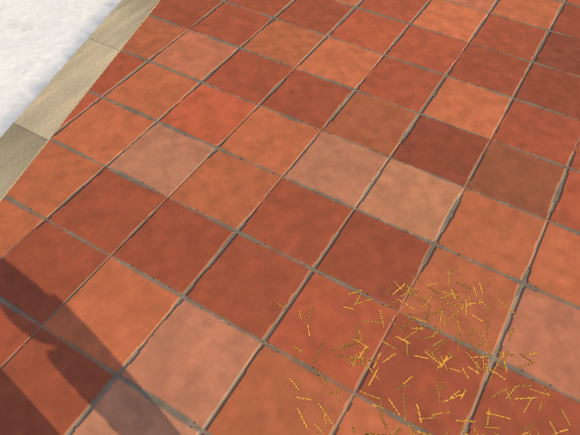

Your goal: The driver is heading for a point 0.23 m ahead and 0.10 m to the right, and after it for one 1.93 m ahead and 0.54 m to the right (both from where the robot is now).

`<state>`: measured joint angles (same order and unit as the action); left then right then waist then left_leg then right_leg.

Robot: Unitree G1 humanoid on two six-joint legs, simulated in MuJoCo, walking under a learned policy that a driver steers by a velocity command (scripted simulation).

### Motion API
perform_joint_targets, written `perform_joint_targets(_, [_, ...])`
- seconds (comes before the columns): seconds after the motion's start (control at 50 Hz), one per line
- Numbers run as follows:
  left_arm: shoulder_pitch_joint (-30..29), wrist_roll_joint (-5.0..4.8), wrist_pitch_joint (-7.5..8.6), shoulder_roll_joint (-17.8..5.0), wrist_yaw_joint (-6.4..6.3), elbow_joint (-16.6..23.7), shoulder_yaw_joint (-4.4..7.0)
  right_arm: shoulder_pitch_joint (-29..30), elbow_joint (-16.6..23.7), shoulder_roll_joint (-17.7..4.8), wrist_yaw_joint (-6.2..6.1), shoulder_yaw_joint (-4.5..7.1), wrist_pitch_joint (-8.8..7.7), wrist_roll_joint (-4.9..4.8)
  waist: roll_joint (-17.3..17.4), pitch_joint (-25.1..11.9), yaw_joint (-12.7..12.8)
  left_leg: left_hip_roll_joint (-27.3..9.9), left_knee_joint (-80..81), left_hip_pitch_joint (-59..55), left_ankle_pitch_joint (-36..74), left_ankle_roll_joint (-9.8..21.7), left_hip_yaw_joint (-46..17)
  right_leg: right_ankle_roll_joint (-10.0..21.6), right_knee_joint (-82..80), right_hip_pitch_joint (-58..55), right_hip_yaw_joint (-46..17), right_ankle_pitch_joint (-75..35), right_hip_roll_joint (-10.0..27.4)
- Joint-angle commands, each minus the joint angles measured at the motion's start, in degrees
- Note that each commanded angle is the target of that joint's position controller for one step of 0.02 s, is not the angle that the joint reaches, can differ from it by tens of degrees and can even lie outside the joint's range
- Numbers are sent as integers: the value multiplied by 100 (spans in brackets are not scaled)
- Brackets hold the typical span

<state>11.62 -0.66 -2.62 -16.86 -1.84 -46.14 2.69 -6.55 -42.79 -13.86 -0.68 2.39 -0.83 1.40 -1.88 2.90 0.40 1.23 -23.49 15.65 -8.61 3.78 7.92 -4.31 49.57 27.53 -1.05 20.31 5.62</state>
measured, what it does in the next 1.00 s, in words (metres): steps on the spot, turning right: right foot, then left foot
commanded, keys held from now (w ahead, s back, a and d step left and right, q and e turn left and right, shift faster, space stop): e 0.78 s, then no key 0.10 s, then q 0.12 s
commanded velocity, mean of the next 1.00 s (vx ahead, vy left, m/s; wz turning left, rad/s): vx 0.01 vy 0.00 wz -0.48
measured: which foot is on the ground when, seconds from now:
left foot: down 0.00-0.14, up 0.16-0.62, down 0.64-1.00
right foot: up 0.00-0.12, down 0.14-0.64, up 0.66-1.00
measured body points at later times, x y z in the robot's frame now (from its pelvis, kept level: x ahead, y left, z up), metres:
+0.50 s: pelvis +0.03 -0.04 +0.01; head +0.07 -0.08 +0.45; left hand +0.25 +0.20 -0.08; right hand +0.12 -0.36 -0.11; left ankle +0.10 +0.11 -0.69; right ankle +0.01 -0.13 -0.74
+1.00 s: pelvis +0.04 -0.03 +0.00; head +0.07 -0.04 +0.45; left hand +0.32 +0.13 -0.10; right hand -0.01 -0.32 -0.12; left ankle +0.10 +0.09 -0.74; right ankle -0.03 -0.15 -0.73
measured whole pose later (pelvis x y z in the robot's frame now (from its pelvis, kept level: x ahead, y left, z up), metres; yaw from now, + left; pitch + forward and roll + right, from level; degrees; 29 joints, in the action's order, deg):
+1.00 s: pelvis +0.04 -0.03 +0.00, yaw -31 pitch +0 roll +0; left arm 8.8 -0.1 -3.0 -17.1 -1.2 -39.9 3.3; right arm -9.2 -47.9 -15.7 -0.4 2.8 0.4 -0.7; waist -0.8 4.3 -2.0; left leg -2.1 -25.5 11.6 -14.0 -0.6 1.9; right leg -3.8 31.4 14.9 -2.5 16.1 1.2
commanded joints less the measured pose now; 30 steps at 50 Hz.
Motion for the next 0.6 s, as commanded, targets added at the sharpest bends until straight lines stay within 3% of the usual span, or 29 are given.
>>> perform_joint_targets(0.02, [-95,3,3,-571,33,454,184,126,259,-1001,-101,307,41,-52,736,-511,-111,-1924,1001,-447,295,1097,-1179,84,-81,-188,64,128,71])
perform_joint_targets(0.06, [-99,2,10,-520,105,502,191,136,210,-1049,-103,335,99,-85,746,-570,-96,-1971,760,-685,805,1039,-1065,165,-435,-345,215,231,-22])
perform_joint_targets(0.1, [104,-8,29,-479,190,476,210,234,175,-1120,-120,368,164,-179,777,-693,71,-1920,321,-842,1352,841,-850,311,-1218,-762,444,-139,-197])
perform_joint_targets(0.12, [294,-1,46,-493,225,419,234,251,139,-1108,-136,377,196,-247,762,-736,193,-1800,-9,-779,1312,627,-671,443,-1868,-1133,551,-665,-332])
perform_joint_targets(0.14, [395,42,61,-705,221,412,304,-20,17,-971,-138,364,209,-283,446,-671,189,-1497,-580,-533,776,205,-382,665,-2570,-1512,223,-1503,-308])
perform_joint_targets(0.16, [486,61,73,-1388,122,491,473,-101,119,-691,-108,299,184,-80,-1038,-713,-15,-827,-2061,635,-661,-394,203,1166,-2840,-2297,-1399,-3624,841])
perform_joint_targets(0.18, [479,182,120,-1656,131,603,505,515,417,-669,-137,279,158,10,-1722,-572,228,83,-3219,2026,-2904,-739,-173,2299,-2972,-2492,-2758,-4653,1736])
perform_joint_targets(0.2, [546,257,238,-1415,168,639,448,694,413,-857,-134,335,150,-17,-883,-848,377,-17,-4055,2170,-3003,-707,-909,2464,-2977,-2538,-2527,-4541,1584])
perform_joint_targets(0.22, [323,211,332,-1305,159,647,429,600,354,-866,-130,361,159,-128,-653,-825,200,-124,-4236,2272,-2522,-642,-1097,2171,-2885,-2602,-2049,-4350,1260])
perform_joint_targets(0.24, [43,92,359,-1181,132,693,419,431,220,-863,-168,381,172,-140,-389,-807,64,-189,-4136,2343,-2127,-650,-1154,1880,-2817,-2632,-1761,-4125,1001])
perform_joint_targets(0.26, [-131,-21,344,-1039,90,734,372,404,181,-961,-206,415,181,-106,-397,-788,5,-243,-4019,2337,-1843,-690,-1208,1743,-2808,-2631,-1666,-4104,925])
perform_joint_targets(0.3, [-107,-17,292,-968,26,769,337,352,158,-866,-200,405,157,-133,-472,-934,-53,-110,-4034,2022,-1466,-790,-1173,1733,-2786,-2552,-1544,-4405,748])
perform_joint_targets(0.4, [-18,-19,184,-1121,-66,820,407,544,176,-726,-168,346,111,-180,-535,-888,80,-13,-2723,1757,-1130,-944,-1243,1712,-2751,-2634,-1736,-3808,608])
perform_joint_targets(0.54, [-331,-12,75,-1173,-11,945,431,450,131,-861,-50,367,9,-219,-779,-755,106,147,-1496,786,-1211,-865,-1326,1692,-2644,-2042,-2458,-3162,457])
perform_joint_targets(0.6, [-601,-89,21,-1114,-34,1025,405,45,15,-905,29,403,-91,-229,-784,-795,-140,171,-155,41,-479,-700,-1234,1429,-2355,-1924,-2690,-2889,200])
